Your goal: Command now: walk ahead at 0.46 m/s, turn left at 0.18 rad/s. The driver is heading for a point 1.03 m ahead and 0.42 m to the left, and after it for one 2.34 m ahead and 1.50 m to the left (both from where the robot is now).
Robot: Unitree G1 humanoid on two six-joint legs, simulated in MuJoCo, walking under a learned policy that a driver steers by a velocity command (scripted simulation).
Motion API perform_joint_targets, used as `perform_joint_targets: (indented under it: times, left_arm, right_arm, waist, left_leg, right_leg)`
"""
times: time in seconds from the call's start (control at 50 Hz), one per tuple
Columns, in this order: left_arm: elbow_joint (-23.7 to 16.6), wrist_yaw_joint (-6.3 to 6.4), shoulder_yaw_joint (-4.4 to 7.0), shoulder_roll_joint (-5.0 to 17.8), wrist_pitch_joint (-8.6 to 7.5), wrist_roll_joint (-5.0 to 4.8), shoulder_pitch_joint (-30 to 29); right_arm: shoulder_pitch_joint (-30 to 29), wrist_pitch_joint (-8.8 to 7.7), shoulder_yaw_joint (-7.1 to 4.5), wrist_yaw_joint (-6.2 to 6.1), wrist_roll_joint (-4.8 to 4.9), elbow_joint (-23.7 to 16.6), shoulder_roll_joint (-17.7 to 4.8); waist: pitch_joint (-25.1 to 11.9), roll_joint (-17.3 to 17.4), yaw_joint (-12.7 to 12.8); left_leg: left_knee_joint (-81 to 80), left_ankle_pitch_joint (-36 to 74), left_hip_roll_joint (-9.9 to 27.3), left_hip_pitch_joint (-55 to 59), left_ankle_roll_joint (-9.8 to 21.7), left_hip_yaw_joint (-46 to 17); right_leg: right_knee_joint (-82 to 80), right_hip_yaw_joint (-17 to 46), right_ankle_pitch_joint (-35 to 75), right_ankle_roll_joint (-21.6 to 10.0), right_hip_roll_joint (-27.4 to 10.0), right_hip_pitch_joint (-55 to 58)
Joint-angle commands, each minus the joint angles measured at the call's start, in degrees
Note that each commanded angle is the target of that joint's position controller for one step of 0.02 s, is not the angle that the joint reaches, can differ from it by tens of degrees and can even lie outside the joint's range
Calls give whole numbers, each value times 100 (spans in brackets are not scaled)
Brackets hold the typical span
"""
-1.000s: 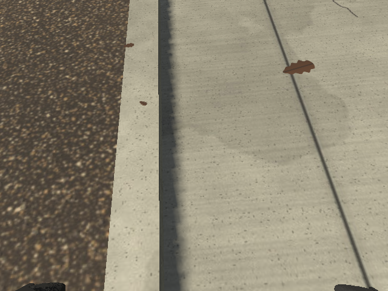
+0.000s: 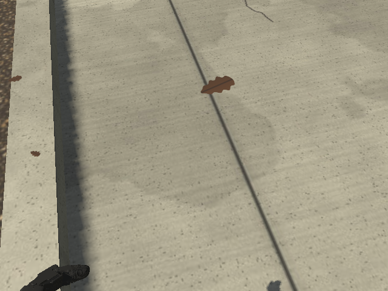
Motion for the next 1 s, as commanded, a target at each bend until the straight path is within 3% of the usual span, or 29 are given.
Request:
perform_joint_targets:
  times: [0.02, 0.04, 0.06, 0.08, 0.14, 0.22, 0.28, 0.36, 0.4, 0.44, 0.48, 0.5, 0.52, 0.54, 0.56, 0.58, 0.6, 0.62, 0.64, 0.66, 0.7, 0.74, 0.8, 0.86, 0.88, 0.94, 0.96, 0.98, 1.0]
  left_arm:
    - [74, 69, 331, 1032, -79, 35, 2116]
    - [94, 75, 251, 779, -92, -24, 1777]
    - [115, 61, 199, 648, -109, 15, 1410]
    - [122, 43, 161, 492, -151, 57, 1135]
    - [299, 63, 165, 398, -286, 48, 913]
    - [607, 149, 227, 501, -315, 83, 1081]
    - [708, 208, 258, 596, -287, 55, 1059]
    - [974, 254, 317, 750, -176, -7, 1506]
    - [1064, 252, 342, 823, -83, -59, 1612]
    - [1072, 278, 376, 994, 3, -81, 1543]
    - [1038, 322, 412, 1196, 93, -104, 1449]
    - [995, 342, 395, 1217, 112, -142, 1314]
    - [870, 375, 303, 1013, 65, -50, 1354]
    - [580, 257, 10, 152, -93, 103, 1931]
    - [463, 175, 73, 636, -337, -127, 1246]
    - [281, 148, 119, 850, -429, -292, 706]
    - [268, 196, 88, 785, -470, -194, 642]
    - [305, 244, 119, 808, -451, -11, 618]
    - [305, 246, 153, 836, -384, 43, 714]
    - [301, 245, 159, 815, -310, 66, 796]
    - [285, 244, 117, 667, -189, 94, 756]
    - [155, 245, 37, 503, -147, 114, 327]
    - [31, 181, -45, 362, -183, 77, -364]
    - [-101, 107, -10, 515, -226, -26, -758]
    - [-138, 89, 29, 613, -247, -8, -793]
    - [-65, 72, 164, 804, -337, 37, -296]
    - [-15, 104, 218, 918, -368, 110, 101]
    - [2, 160, 290, 1267, -369, 226, 832]
    - [117, 127, 311, 1442, -259, 245, 1071]
  right_arm:
    - [-200, -265, -56, -7, 164, -692, -617]
    - [-707, -248, -64, 20, 115, -785, -709]
    - [-892, -206, -48, 5, 15, -800, -592]
    - [-852, -140, -78, 4, -34, -771, -553]
    - [-669, 69, -61, 26, 15, -621, -324]
    - [-1186, 105, -46, 26, -48, -731, -231]
    - [-1734, 59, 2, 133, -80, -856, -168]
    - [-2541, 34, 110, 297, -71, -1155, -16]
    - [-2760, 25, 115, 379, -54, -1315, -51]
    - [-2683, 34, 51, 432, -47, -1420, -201]
    - [-1904, 75, -115, 409, -24, -1319, -529]
    - [-982, 87, -285, 340, -14, -1114, -840]
    - [-105, 154, -451, 220, -46, -950, -1313]
    - [-329, 79, -471, 216, 0, -991, -1765]
    - [-46, 42, -339, 208, -53, -1087, -1289]
    - [-273, -5, -257, 207, -81, -1027, -1006]
    - [-696, -37, -204, 207, -50, -1086, -872]
    - [-1059, -37, -159, 195, -60, -1155, -727]
    - [-1234, -44, -115, 158, -144, -1237, -637]
    - [-1305, -46, -108, 134, -161, -1250, -632]
    - [-1245, -63, -128, 68, -117, -1174, -738]
    - [-1120, -42, -168, -14, -91, -1092, -900]
    - [-891, 30, -184, -87, -41, -992, -946]
    - [-606, 75, -198, -104, -8, -884, -977]
    - [-566, 103, -197, -116, 5, -869, -952]
    - [-758, 201, -204, -163, -24, -973, -868]
    - [-852, 193, -154, -158, -41, -1073, -697]
    - [-884, 167, -30, -156, -155, -1289, -356]
    - [381, 139, 61, -114, -43, -1238, -196]
  waist:
    - [-1371, -1455, 1063]
    - [-756, -1074, 972]
    - [-425, -643, 754]
    - [-262, -713, 551]
    - [-66, -621, 299]
    - [194, -322, 341]
    - [330, -336, 502]
    - [626, -227, 866]
    - [656, -268, 899]
    - [400, -478, 720]
    - [-185, -745, 221]
    - [-662, -660, -311]
    - [-1237, -71, -648]
    - [-1801, 1276, 135]
    - [-2276, 635, -366]
    - [-1429, 401, -395]
    - [-925, -127, -88]
    - [-596, -293, 150]
    - [-487, -161, 343]
    - [-434, -97, 450]
    - [-285, -45, 500]
    - [-125, 38, 398]
    - [-103, 278, 97]
    - [-113, 409, -53]
    - [-78, 446, -30]
    - [-299, 657, 323]
    - [-608, 572, 548]
    - [-1438, -150, 803]
    - [-2486, -2049, 331]
  left_leg:
    - [3636, -21, -331, -3918, 294, -584]
    - [3516, 505, -17, -3982, 399, -387]
    - [3226, 958, 197, -3745, 430, -312]
    - [2947, 1282, 348, -3496, 435, -367]
    - [2708, 1725, 358, -3245, 341, -432]
    - [1809, 2563, 225, -3778, 186, -558]
    - [605, 3389, 163, -3491, 168, -123]
    - [-370, 3411, 144, -3594, 305, 317]
    - [-640, 2959, 71, -3681, 435, 530]
    - [-753, 2356, -231, -3192, 646, 883]
    - [-727, 1768, -684, -2063, 921, 1158]
    - [-1125, 2054, -901, -677, 1143, 1124]
    - [-1158, 2103, -170, 1222, 1497, -181]
    - [-1714, 983, 1275, 3053, 2663, -3552]
    - [-2516, 398, 1456, 3253, 2676, -4386]
    - [-2640, 957, 1302, 2669, 2344, -3505]
    - [-2607, 1742, 1055, 1774, 2130, -2793]
    - [-2658, 2497, 831, 973, 1992, -2261]
    - [-2778, 3024, 703, 449, 1980, -1988]
    - [-2879, 3260, 635, 158, 1992, -1878]
    - [-2969, 3673, 527, -365, 1973, -1521]
    - [-2971, 3712, 278, -756, 1809, -1154]
    - [-2780, 3102, -81, -1047, 1450, -895]
    - [-2503, 2521, 86, -773, 1356, -1332]
    - [-2239, 2645, 124, -567, 1293, -1507]
    - [-1252, 3423, 55, -166, 957, -1873]
    - [-569, 3636, -245, -355, 712, -1689]
    - [1045, 2262, -622, -1181, 406, -1214]
    - [2711, -1505, -1282, -2796, 68, -761]
  right_leg:
    - [-2255, 4360, -2351, -1272, -2304, 4328]
    - [-2202, 3341, -2083, -1058, -2107, 3566]
    - [-2326, 2741, -1502, -913, -1833, 2862]
    - [-2469, 2219, -951, -821, -1616, 2419]
    - [-2848, 1242, 84, -767, -1460, 1972]
    - [-2964, 360, 1114, -728, -1408, 2239]
    - [-3073, -260, 1237, -570, -1255, 2274]
    - [-2989, -613, 1481, -524, -1446, 2983]
    - [-2721, -726, 2042, -494, -1561, 3482]
    - [-2128, -890, 3886, -394, -1593, 3768]
    - [-878, -999, 5671, -286, -1540, 3847]
    - [314, -1127, 5507, -126, -1347, 3314]
    - [2100, -1086, 3425, 119, -1096, 1768]
    - [4124, -304, -2317, 477, 174, -806]
    - [4629, 846, -2322, 392, 172, -1455]
    - [4422, 824, -1725, 282, -105, -1833]
    - [3843, 799, -1210, 252, -375, -1621]
    - [3345, 749, -1000, 325, -525, -1240]
    - [3152, 778, -871, 392, -623, -855]
    - [2932, 756, -831, 476, -652, -685]
    - [2346, 613, -706, 653, -662, -568]
    - [1476, 496, -39, 784, -544, -472]
    - [24, 411, 1310, 814, -181, 105]
    - [-551, 565, 1491, 757, -21, 305]
    - [-743, 640, 1330, 681, 17, 283]
    - [-1196, 607, 1047, 343, 126, 884]
    - [-1368, 612, 1651, 139, -89, 1682]
    - [-974, 1467, 3400, -277, -1197, 3250]
    - [-949, 3649, 4036, -1482, -2786, 5066]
